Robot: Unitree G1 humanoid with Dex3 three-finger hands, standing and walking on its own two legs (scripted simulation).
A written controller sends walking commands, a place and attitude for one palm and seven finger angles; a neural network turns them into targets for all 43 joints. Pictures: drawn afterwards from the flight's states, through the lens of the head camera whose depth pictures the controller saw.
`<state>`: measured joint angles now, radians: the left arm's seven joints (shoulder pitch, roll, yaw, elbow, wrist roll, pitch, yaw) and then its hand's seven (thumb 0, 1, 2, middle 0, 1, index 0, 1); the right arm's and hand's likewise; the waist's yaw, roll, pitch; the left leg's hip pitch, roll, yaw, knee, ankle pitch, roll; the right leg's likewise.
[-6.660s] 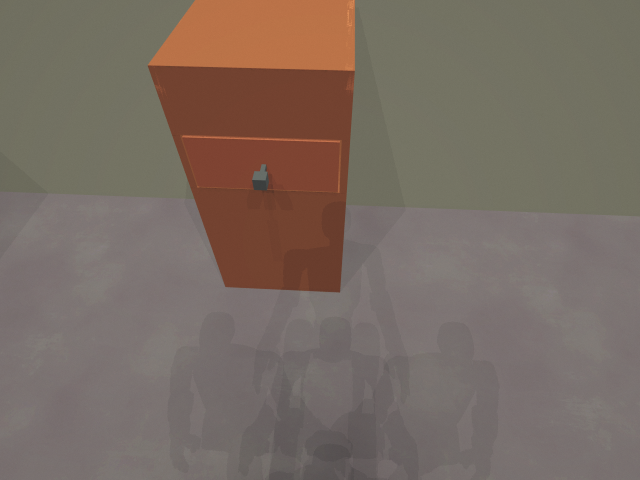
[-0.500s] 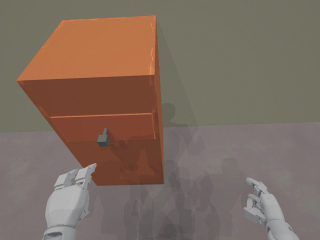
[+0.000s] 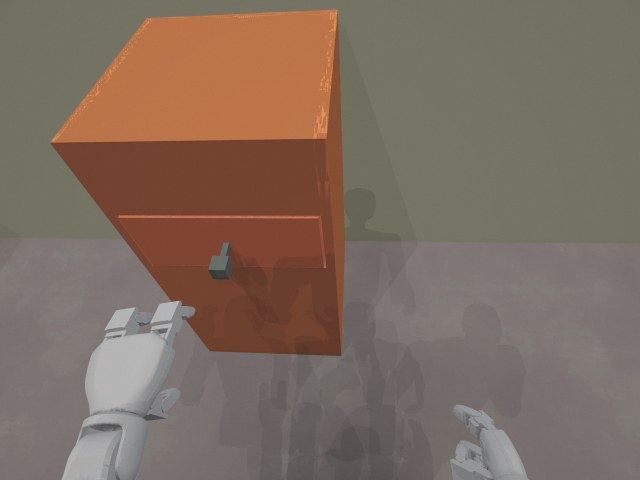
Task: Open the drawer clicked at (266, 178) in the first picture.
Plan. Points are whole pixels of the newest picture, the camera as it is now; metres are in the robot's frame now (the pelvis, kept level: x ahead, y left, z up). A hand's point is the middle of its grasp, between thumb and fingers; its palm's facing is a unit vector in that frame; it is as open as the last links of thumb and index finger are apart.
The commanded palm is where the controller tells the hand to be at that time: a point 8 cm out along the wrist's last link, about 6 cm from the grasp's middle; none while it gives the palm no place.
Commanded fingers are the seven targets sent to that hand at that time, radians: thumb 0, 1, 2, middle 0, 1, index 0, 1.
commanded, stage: raise the hand with hooked fingers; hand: left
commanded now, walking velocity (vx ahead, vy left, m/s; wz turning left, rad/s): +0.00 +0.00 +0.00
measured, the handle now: (222, 259) +0.51 +0.27 -0.15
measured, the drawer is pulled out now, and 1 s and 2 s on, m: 0.00 0.00 0.00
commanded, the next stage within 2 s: move the hooked fingers above the handle in 1.08 s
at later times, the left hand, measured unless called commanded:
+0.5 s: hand (131, 312) +0.28 +0.26 +0.07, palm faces +0.06 -0.08 -0.99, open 13.5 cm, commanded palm +0.26 +0.26 +0.13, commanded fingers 0.00 -0.50 0.30 -0.30 -1.20 -0.30 -1.20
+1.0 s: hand (122, 289) +0.30 +0.27 +0.09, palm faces +0.01 -0.09 -1.00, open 13.8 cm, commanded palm +0.28 +0.28 +0.15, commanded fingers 0.00 -0.50 0.30 -0.30 -1.20 -0.30 -1.20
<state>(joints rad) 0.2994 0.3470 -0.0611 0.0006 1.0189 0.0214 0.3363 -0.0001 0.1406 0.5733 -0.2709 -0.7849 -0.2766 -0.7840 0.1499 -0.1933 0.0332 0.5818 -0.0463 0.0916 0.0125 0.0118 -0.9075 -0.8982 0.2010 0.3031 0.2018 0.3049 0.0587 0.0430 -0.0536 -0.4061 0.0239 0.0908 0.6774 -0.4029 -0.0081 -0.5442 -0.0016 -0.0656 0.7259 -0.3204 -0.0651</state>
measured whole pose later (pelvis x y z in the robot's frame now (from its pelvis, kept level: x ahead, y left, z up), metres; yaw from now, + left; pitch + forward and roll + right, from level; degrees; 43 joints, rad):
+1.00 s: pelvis +0.00 +0.03 +0.02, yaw +1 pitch +3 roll +0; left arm -0.06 0.45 -0.05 0.09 0.95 -0.04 0.11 0.00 -0.49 0.30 -0.32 -1.20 -0.32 -1.20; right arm 0.17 -0.27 -0.02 0.62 0.01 0.11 0.00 0.01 -0.91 -0.90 0.20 0.30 0.20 0.30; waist 0.08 0.07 0.00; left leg -0.21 -0.02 0.08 0.44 -0.29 0.03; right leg -0.33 -0.02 -0.07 0.47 -0.20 -0.02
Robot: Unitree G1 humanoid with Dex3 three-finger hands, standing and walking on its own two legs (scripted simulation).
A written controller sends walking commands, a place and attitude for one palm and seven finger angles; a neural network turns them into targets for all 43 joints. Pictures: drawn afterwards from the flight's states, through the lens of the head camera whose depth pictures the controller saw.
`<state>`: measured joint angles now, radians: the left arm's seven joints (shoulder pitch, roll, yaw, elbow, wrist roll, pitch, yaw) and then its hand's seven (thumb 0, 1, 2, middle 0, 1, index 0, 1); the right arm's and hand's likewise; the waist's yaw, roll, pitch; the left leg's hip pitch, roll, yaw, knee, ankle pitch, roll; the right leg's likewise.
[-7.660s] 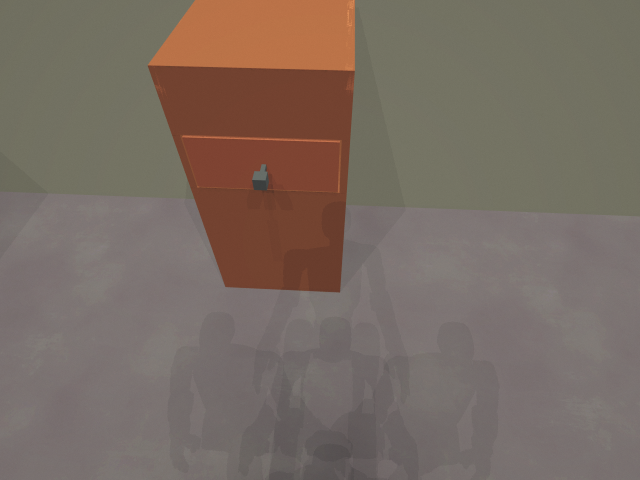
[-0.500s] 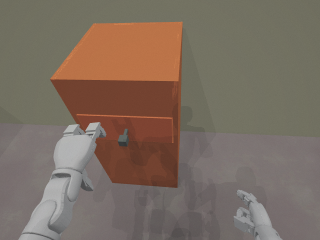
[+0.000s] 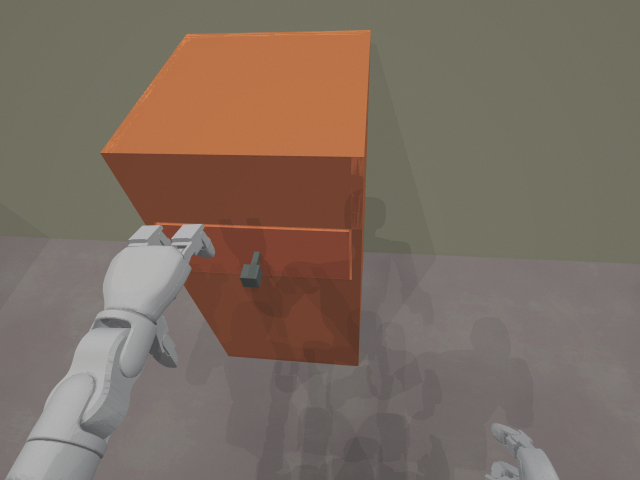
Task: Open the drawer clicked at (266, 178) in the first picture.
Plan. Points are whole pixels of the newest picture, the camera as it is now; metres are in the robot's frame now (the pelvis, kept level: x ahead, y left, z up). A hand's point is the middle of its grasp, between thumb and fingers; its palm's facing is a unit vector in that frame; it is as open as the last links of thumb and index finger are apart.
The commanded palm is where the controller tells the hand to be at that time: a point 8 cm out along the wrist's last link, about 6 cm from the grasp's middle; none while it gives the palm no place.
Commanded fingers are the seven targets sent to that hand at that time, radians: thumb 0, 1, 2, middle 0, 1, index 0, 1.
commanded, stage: raise the hand with hooked fingers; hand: left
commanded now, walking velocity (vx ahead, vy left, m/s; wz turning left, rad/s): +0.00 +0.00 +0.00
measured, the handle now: (253, 268) +0.51 +0.23 -0.17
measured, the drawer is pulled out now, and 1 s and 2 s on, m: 0.00 0.00 0.00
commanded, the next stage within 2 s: move the hooked fingers above the handle in 0.08 s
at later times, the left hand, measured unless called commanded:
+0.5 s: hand (188, 296) +0.32 +0.23 +0.03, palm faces -0.03 -0.08 -1.00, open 13.8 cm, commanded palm +0.32 +0.24 +0.09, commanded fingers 0.00 -0.50 0.30 -0.30 -1.20 -0.30 -1.20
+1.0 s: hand (215, 280) +0.38 +0.23 -0.03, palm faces -0.06 -0.04 -1.00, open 13.8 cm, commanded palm +0.37 +0.23 +0.03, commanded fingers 0.00 -0.50 0.30 -0.30 -1.20 -0.30 -1.20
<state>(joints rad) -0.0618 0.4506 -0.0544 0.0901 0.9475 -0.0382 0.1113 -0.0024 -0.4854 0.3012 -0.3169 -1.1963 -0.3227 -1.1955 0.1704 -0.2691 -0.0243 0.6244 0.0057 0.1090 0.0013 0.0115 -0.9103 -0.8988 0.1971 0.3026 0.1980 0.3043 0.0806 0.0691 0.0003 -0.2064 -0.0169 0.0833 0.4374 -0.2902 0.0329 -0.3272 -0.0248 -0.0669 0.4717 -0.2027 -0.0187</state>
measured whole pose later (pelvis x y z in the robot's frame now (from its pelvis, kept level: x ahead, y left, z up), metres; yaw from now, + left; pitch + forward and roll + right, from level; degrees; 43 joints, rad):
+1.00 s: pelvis -0.01 -0.01 -0.03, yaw +0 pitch +15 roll +1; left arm -0.47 0.44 0.00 0.80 1.08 -0.15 0.36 0.00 -0.48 0.30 -0.32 -1.20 -0.32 -1.20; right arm 0.28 -0.27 -0.08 0.68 -0.01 0.11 -0.01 0.01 -0.91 -0.90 0.20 0.30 0.20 0.30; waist -0.03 0.03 -0.09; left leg -0.57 0.00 0.09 0.70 -0.38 0.03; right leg -0.68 -0.02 -0.06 0.70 -0.27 -0.04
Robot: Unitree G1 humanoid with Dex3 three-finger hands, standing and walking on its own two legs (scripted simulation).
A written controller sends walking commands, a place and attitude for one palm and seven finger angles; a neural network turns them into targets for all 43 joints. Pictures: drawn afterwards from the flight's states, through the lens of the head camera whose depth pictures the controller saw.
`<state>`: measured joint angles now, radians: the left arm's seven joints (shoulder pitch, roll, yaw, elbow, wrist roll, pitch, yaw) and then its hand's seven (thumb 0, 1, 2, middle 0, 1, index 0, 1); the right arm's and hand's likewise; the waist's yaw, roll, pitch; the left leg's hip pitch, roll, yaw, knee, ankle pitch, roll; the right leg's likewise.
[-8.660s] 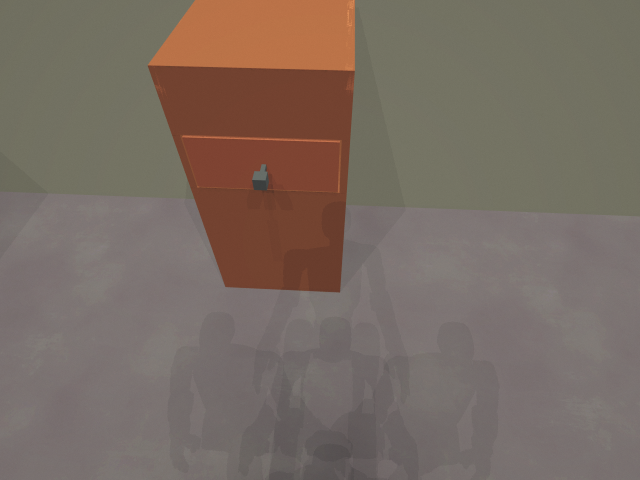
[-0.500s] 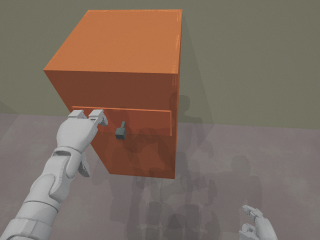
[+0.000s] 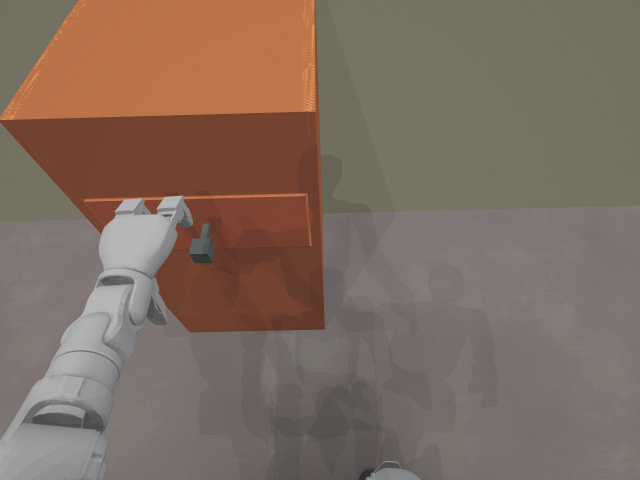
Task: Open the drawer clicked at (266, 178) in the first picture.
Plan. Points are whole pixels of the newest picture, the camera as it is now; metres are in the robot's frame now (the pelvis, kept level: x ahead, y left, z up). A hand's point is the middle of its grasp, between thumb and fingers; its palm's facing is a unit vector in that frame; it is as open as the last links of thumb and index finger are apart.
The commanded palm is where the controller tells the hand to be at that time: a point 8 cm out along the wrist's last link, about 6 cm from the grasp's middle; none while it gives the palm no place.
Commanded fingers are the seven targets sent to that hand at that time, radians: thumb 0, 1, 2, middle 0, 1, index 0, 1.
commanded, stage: move the hooked fingers above the handle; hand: left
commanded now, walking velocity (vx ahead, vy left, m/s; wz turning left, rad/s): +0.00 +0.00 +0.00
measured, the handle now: (203, 242) +0.52 +0.24 -0.15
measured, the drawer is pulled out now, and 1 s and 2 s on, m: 0.00 0.00 0.00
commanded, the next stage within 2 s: lower the fingers behind the handle in 1.38 s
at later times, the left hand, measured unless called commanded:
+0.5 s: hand (183, 252) +0.45 +0.24 -0.06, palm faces -0.09 -0.03 -1.00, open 13.8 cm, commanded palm +0.44 +0.24 -0.01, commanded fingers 0.00 -0.50 0.30 -0.30 -1.20 -0.30 -1.20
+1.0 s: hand (184, 250) +0.47 +0.25 -0.09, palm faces -0.09 -0.04 -1.00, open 13.8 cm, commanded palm +0.46 +0.24 -0.03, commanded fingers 0.00 -0.50 0.30 -0.30 -1.20 -0.30 -1.20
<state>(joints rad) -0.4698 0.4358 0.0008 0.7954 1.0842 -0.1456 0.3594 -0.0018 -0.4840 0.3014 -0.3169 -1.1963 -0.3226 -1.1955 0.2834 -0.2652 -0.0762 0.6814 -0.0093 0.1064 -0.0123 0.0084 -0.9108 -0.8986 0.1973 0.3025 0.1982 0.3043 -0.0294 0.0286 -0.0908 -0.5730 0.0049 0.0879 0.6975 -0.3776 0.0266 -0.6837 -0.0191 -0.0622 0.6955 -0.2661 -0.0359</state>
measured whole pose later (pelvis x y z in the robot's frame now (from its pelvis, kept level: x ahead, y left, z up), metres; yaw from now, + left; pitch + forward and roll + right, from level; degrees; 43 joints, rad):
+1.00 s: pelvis -0.01 +0.02 -0.06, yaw -1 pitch +27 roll -2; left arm -0.76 0.50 0.05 1.08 1.12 -0.11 0.44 0.00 -0.48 0.30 -0.32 -1.20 -0.32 -1.20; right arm 0.32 -0.26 -0.04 0.71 -0.05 0.10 0.03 0.00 -0.91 -0.90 0.20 0.30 0.20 0.30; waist -0.13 0.05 -0.16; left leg -1.02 0.03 0.07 1.08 -0.53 0.05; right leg -1.10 -0.02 -0.07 1.00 -0.37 -0.02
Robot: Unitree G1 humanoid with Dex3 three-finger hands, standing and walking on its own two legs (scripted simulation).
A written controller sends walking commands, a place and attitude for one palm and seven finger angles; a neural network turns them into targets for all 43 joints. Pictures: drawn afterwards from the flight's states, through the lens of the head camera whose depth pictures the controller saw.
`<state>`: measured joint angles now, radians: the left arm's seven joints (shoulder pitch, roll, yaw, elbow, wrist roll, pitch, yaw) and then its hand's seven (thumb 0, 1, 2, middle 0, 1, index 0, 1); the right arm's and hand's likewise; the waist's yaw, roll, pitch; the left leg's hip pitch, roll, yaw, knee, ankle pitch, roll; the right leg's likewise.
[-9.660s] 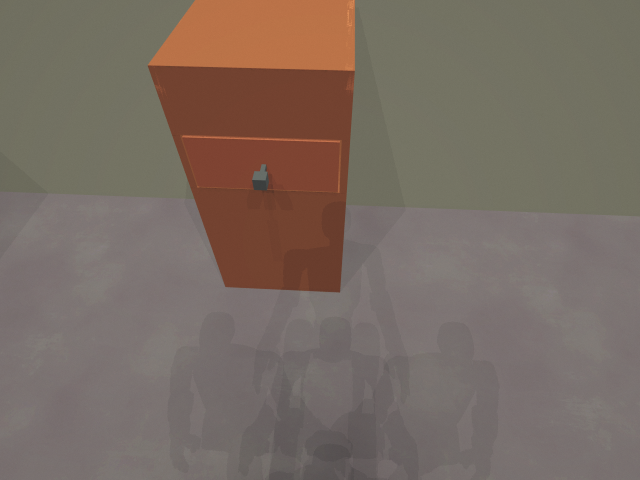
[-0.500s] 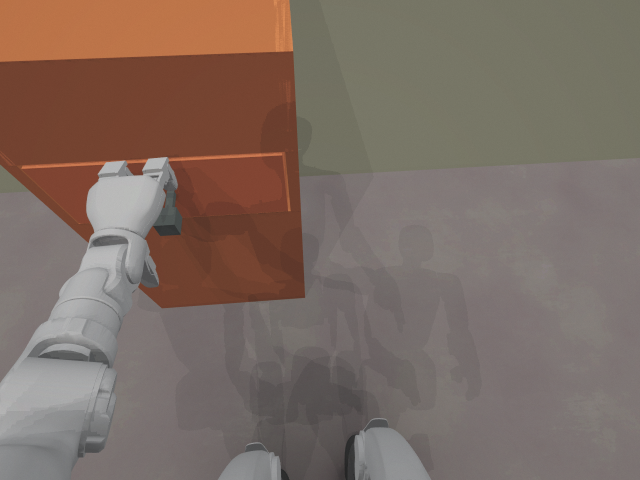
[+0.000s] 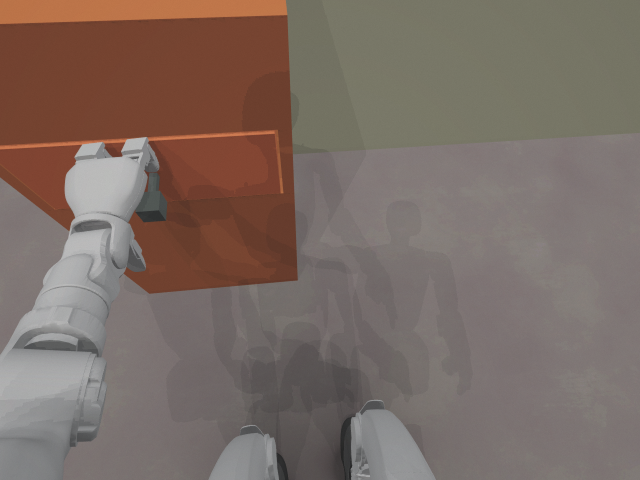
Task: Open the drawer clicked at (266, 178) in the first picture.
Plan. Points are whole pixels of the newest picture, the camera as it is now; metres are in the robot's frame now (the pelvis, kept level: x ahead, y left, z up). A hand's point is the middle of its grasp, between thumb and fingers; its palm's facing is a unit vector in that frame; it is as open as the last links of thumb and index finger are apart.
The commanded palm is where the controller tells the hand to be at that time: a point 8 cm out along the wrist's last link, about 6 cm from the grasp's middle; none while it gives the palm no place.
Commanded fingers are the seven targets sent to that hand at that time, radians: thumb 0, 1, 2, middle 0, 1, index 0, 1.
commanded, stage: move the hooked fingers above the handle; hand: left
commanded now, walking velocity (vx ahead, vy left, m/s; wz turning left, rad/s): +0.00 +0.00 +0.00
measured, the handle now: (152, 196) +0.52 +0.23 -0.09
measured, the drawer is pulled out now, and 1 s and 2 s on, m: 0.00 0.00 0.00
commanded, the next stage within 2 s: lower the fingers behind the handle in 0.38 s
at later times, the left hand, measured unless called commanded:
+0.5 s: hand (132, 206) +0.47 +0.23 -0.03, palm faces -0.09 -0.04 -1.00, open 13.8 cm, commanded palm +0.46 +0.23 +0.02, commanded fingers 0.00 -0.50 0.30 -0.30 -1.20 -0.30 -1.20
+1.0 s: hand (142, 218) +0.47 +0.23 -0.07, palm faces -0.09 -0.03 -1.00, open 13.8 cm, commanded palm +0.46 +0.22 -0.01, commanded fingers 0.00 -0.50 0.30 -0.30 -1.20 -0.30 -1.20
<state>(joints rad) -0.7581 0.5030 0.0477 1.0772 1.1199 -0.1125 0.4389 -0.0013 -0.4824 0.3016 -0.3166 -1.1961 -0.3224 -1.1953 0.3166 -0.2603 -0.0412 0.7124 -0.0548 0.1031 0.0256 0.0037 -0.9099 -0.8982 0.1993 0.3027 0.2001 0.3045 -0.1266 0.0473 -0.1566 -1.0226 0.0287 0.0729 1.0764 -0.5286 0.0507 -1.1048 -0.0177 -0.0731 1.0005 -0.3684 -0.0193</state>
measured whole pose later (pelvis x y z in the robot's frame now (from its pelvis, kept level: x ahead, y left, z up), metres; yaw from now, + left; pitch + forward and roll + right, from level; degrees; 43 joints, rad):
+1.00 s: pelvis -0.01 -0.01 -0.02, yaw +0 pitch +30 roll -1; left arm -0.80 0.51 0.05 1.11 1.14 -0.10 0.48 0.00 -0.48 0.30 -0.32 -1.20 -0.32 -1.20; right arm 0.28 -0.27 -0.04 0.71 -0.06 0.08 0.03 0.00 -0.91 -0.90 0.20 0.30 0.20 0.30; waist -0.14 0.05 -0.17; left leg -1.15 0.03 0.06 1.19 -0.56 0.04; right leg -1.23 -0.02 -0.09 1.11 -0.40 -0.03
